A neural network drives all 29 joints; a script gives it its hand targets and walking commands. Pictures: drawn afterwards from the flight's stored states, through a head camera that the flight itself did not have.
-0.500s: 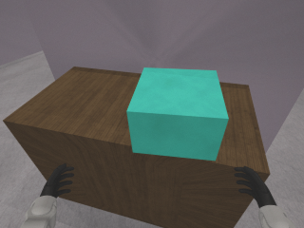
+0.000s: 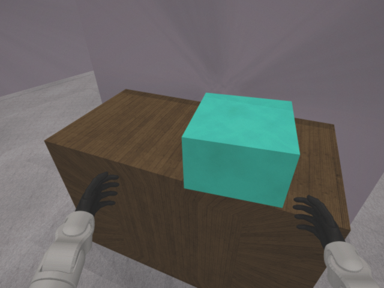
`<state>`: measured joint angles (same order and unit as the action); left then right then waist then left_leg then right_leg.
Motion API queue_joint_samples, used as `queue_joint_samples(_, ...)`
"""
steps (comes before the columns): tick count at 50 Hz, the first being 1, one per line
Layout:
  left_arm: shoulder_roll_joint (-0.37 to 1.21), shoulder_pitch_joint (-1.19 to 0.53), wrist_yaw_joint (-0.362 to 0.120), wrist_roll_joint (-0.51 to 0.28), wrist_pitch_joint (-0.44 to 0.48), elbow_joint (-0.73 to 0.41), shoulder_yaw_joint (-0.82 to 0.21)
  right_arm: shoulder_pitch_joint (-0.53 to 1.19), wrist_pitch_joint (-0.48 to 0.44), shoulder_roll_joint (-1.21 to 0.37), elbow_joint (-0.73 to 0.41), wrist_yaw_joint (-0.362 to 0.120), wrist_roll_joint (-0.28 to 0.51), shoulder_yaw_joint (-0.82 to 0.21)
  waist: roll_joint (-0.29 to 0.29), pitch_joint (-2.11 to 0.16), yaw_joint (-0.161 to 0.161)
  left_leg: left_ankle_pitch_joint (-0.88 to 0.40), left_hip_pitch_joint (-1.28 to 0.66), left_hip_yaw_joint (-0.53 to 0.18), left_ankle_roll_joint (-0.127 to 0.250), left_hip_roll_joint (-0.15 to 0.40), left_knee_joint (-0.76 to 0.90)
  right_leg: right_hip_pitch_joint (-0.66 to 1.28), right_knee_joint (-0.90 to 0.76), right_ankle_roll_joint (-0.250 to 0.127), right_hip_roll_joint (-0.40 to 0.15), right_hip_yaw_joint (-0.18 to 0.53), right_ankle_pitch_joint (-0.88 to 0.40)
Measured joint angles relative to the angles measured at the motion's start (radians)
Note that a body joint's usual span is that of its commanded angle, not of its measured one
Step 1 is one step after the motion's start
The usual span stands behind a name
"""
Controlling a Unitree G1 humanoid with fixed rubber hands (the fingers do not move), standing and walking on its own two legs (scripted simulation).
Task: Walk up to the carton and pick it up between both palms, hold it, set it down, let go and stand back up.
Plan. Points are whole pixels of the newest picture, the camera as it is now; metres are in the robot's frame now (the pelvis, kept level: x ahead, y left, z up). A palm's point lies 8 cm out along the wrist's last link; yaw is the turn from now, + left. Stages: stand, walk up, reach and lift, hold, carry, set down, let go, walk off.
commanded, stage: reach and lift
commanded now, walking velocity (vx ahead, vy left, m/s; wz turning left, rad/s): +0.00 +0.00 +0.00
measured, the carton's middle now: (239, 143) +0.54 -0.18 +0.04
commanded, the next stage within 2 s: none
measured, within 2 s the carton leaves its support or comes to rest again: neither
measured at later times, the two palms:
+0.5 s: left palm (111, 197) +0.29 +0.16 +0.10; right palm (366, 234) +0.18 -0.32 +0.09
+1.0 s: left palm (123, 189) +0.34 +0.15 +0.07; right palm (356, 205) +0.23 -0.33 +0.10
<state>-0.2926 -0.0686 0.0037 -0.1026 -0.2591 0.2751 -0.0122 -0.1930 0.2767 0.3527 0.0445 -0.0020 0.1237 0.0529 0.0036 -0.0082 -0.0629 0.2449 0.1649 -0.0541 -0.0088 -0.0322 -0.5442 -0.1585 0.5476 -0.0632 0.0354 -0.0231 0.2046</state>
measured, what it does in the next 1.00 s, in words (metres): steps on the spot: left foot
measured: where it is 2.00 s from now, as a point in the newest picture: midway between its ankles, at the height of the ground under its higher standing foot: outside the picture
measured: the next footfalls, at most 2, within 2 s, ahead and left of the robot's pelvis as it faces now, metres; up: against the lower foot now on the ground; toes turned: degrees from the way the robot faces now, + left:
left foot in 0.04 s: +0.08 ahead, +0.11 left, +0.00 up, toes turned -5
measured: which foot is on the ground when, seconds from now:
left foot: up 0.00-0.02, down 0.04-1.00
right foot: down 0.00-1.00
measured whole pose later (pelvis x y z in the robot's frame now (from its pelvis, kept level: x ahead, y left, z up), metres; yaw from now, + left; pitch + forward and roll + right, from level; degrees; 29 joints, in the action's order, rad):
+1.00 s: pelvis +0.01 +0.00 +0.01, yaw -5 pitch +0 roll +1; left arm -0.27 -0.11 0.08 -0.16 -0.36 0.13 -0.04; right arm 0.04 0.23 0.47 0.15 -0.09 0.28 0.17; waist 0.01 0.00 -0.09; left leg 0.18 0.19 0.01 0.02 -0.02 -0.38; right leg -0.13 0.41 -0.05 0.09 0.08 0.26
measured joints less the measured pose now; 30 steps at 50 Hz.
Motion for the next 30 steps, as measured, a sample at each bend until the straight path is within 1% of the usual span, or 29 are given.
queue_joint_samples(3,0.000,-0.025,-0.004,0.000,-0.005,0.000,0.016,0.024,-0.001,-0.001,-0.004,0.008,0.027,-0.012,0.024,0.008,0.001,-0.036,-0.008,-0.003,0.003,-0.030,0.000,-0.037,-0.002,-0.004,-0.003,-0.005,-0.009)
queue_joint_samples(6,0.000,-0.033,-0.001,0.000,-0.010,0.000,0.019,0.050,-0.021,-0.001,-0.005,0.009,0.053,-0.001,0.056,0.055,-0.004,-0.038,-0.008,-0.003,0.005,-0.040,0.000,-0.042,-0.004,-0.016,-0.009,-0.001,-0.021)
queue_joint_samples(7,0.000,-0.031,0.004,0.000,-0.020,-0.003,0.020,0.050,-0.029,-0.001,-0.005,0.008,0.064,0.007,0.067,0.065,-0.009,-0.039,-0.008,-0.003,0.005,-0.043,0.000,-0.042,-0.004,-0.021,-0.012,-0.001,-0.028)
queue_joint_samples(9,0.000,-0.005,0.031,0.000,-0.033,-0.029,0.018,0.050,-0.033,-0.001,-0.005,-0.006,0.080,0.028,0.083,0.069,-0.025,-0.035,-0.008,-0.003,0.007,-0.046,-0.003,-0.039,-0.009,-0.024,-0.015,-0.002,-0.035)
queue_joint_samples(10,0.000,0.011,0.048,0.001,-0.031,-0.039,0.012,0.050,-0.035,-0.001,-0.003,-0.019,0.082,0.043,0.085,0.064,-0.035,-0.012,-0.009,-0.003,0.014,-0.046,-0.010,-0.033,-0.014,-0.014,-0.014,-0.001,-0.046)
queue_joint_samples(11,0.001,0.028,0.069,0.001,-0.025,-0.039,-0.001,0.050,-0.038,-0.001,0.007,-0.040,0.082,0.062,0.083,0.049,-0.044,0.026,-0.009,-0.004,0.023,-0.044,-0.016,-0.024,-0.015,0.007,-0.008,0.001,-0.071)
queue_joint_samples(13,0.003,0.060,0.105,0.000,-0.008,-0.040,-0.043,0.063,-0.050,0.000,0.066,-0.087,0.082,0.117,0.056,0.001,-0.053,0.114,-0.008,-0.005,0.026,-0.020,-0.016,-0.003,-0.015,0.048,0.024,0.004,-0.083)
queue_joint_samples(14,0.007,0.065,0.116,0.000,0.004,-0.040,-0.062,0.076,-0.055,0.004,0.103,-0.102,0.082,0.145,0.038,-0.020,-0.054,0.165,-0.008,-0.004,0.026,-0.007,-0.016,0.014,-0.015,0.058,0.040,0.006,-0.089)
queue_joint_samples(16,0.010,0.055,0.125,0.000,0.026,-0.040,-0.086,0.112,-0.058,0.022,0.164,-0.120,0.082,0.180,0.014,-0.049,-0.059,0.220,-0.007,-0.004,0.026,0.007,-0.007,0.056,-0.018,0.056,0.055,0.011,-0.071)
queue_joint_samples(17,0.010,0.036,0.126,-0.001,0.027,-0.039,-0.090,0.138,-0.056,0.035,0.194,-0.126,0.083,0.187,0.010,-0.053,-0.063,0.210,-0.003,-0.003,0.026,0.007,-0.001,0.077,-0.027,0.047,0.055,0.016,-0.038)
queue_joint_samples(18,0.010,0.009,0.127,-0.005,0.026,-0.040,-0.091,0.166,-0.051,0.051,0.219,-0.132,0.083,0.188,0.008,-0.051,-0.061,0.165,0.005,0.002,0.026,0.007,0.007,0.096,-0.041,0.035,0.054,0.025,-0.016)
queue_joint_samples(20,0.010,-0.056,0.131,-0.009,0.015,-0.039,-0.090,0.230,-0.040,0.081,0.256,-0.145,0.084,0.185,0.012,-0.034,-0.044,0.022,0.029,0.029,0.026,0.004,0.017,0.119,-0.096,0.014,0.045,0.048,0.061)
queue_joint_samples(21,0.014,-0.085,0.128,-0.010,0.007,-0.036,-0.091,0.257,-0.039,0.092,0.273,-0.147,0.086,0.181,0.004,-0.009,-0.043,-0.040,0.031,0.033,0.026,0.010,0.019,0.120,-0.096,0.011,0.051,0.052,0.080)
queue_joint_samples(22,0.019,-0.101,0.119,-0.010,-0.005,-0.034,-0.091,0.267,-0.037,0.100,0.285,-0.148,0.090,0.172,-0.004,0.004,-0.044,-0.073,0.030,0.033,0.026,0.016,0.027,0.113,-0.090,0.010,0.055,0.051,0.074)
queue_joint_samples(24,0.019,-0.104,0.098,-0.010,-0.025,-0.034,-0.089,0.259,-0.038,0.111,0.292,-0.149,0.119,0.126,-0.003,0.004,-0.046,-0.085,0.030,0.034,0.026,0.015,0.048,0.098,-0.089,0.006,0.055,0.055,0.055)
queue_joint_samples(26,0.019,-0.087,0.085,-0.010,-0.044,-0.034,-0.085,0.227,-0.058,0.119,0.277,-0.149,0.150,0.071,0.003,-0.012,-0.046,-0.078,0.029,0.033,0.026,0.014,0.050,0.081,-0.089,0.002,0.056,0.066,0.052)
queue_joint_samples(28,0.019,-0.066,0.080,-0.009,-0.049,-0.034,-0.081,0.186,-0.075,0.119,0.241,-0.147,0.155,0.048,0.005,-0.026,-0.051,-0.062,0.028,0.034,0.026,0.014,0.063,0.061,-0.089,0.002,0.056,0.070,0.053)
queue_joint_samples(30,0.019,-0.055,0.080,-0.009,-0.049,-0.034,-0.072,0.165,-0.078,0.117,0.206,-0.142,0.155,0.047,0.008,-0.011,-0.051,-0.060,0.029,0.036,0.026,0.013,0.072,0.058,-0.094,0.006,0.055,0.073,0.051)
